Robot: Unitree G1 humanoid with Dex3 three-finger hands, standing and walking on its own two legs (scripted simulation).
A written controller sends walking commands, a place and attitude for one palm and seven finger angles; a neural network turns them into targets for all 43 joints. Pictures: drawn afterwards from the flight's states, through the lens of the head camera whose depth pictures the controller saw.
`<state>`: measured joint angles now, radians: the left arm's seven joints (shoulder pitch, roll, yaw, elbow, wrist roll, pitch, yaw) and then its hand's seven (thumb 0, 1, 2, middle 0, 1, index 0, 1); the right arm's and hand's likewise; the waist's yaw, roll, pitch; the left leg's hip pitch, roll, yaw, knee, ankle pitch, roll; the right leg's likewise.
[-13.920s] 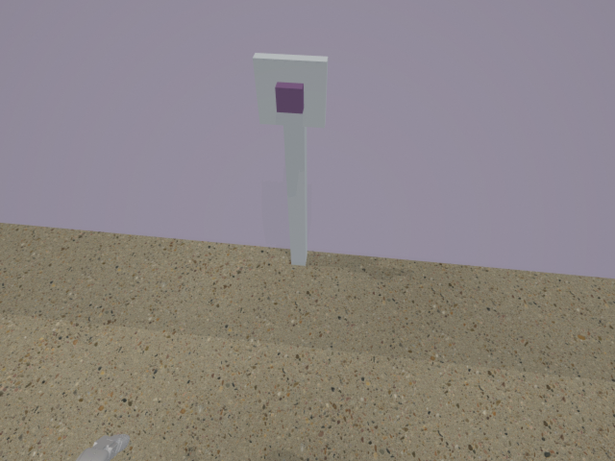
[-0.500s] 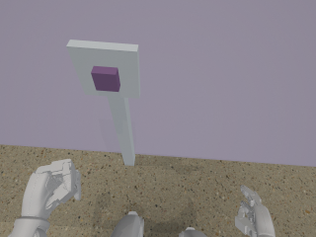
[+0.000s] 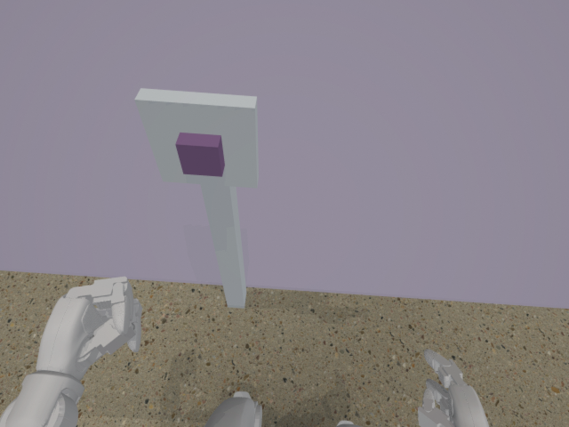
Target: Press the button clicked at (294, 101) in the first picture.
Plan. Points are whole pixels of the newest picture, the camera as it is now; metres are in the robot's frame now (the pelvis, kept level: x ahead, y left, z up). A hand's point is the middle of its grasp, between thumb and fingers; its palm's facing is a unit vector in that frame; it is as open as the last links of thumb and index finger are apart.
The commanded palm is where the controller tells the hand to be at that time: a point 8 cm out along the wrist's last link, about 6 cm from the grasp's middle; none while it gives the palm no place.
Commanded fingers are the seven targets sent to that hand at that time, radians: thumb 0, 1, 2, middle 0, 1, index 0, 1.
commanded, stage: raise the hand and make a fist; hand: left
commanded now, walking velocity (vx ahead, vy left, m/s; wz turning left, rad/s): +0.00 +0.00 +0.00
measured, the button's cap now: (202, 153) +0.52 +0.18 +0.07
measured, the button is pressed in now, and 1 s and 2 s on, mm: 0 0 0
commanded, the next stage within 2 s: aim a knuckle at the button in 0.32 s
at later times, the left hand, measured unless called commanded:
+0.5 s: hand (140, 328) +0.22 +0.19 +0.07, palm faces +0.02 -1.00 -0.06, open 3.1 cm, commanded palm +0.22 +0.24 +0.06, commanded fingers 0.00 0.90 0.90 -1.30 -1.50 -1.30 -1.50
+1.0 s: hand (184, 264) +0.32 +0.17 +0.04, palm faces +0.00 -1.00 -0.04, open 3.1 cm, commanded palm +0.30 +0.22 +0.05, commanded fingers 0.00 0.90 0.90 -1.30 -1.50 -1.30 -1.50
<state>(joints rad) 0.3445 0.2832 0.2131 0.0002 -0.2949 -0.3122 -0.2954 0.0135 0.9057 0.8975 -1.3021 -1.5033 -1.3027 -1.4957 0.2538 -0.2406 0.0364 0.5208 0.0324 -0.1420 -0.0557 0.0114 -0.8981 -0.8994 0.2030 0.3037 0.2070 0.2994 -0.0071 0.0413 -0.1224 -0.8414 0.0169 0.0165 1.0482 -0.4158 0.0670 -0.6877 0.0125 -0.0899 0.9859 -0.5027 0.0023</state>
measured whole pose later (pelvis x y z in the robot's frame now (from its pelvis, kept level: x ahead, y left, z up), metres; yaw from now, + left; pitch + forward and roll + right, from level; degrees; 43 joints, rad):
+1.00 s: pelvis +0.01 -0.03 +0.00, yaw -1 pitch +15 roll -2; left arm 0.00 0.27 0.23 0.31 -0.27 -0.33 -0.25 0.01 0.90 0.90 -1.30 -1.50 -1.30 -1.50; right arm 0.27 -0.27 0.02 0.57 0.03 -0.12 -0.06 0.01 -0.90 -0.90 0.20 0.30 0.21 0.30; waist -0.03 0.04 -0.13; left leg -0.88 0.04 0.03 1.05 -0.42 0.03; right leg -0.76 0.03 -0.07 1.03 -0.53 -0.03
